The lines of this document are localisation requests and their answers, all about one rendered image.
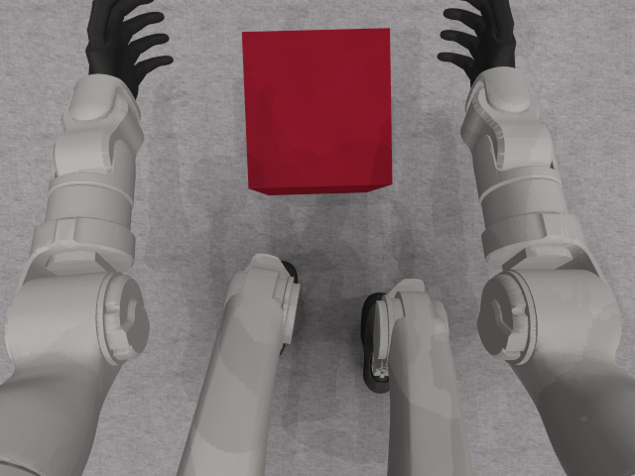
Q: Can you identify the left robot hand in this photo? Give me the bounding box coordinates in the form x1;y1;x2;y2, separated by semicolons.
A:
85;0;174;100

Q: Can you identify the right robot upper arm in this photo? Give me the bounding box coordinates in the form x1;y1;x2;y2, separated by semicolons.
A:
477;269;635;476

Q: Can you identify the right robot forearm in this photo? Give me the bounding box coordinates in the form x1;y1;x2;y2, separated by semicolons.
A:
460;66;622;348

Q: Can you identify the left robot forearm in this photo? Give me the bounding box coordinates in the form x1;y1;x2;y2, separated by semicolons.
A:
5;74;144;364

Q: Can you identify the right robot thigh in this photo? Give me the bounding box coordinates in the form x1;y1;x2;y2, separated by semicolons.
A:
373;292;473;476

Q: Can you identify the right robot shin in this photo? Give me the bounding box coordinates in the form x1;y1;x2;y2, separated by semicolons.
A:
372;279;449;376

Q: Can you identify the carton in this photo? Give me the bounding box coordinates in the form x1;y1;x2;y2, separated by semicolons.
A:
242;28;392;195

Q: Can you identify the right robot hand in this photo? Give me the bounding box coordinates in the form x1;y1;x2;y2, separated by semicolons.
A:
438;0;516;88

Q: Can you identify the left robot upper arm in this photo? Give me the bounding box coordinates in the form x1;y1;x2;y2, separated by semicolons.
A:
0;271;150;476

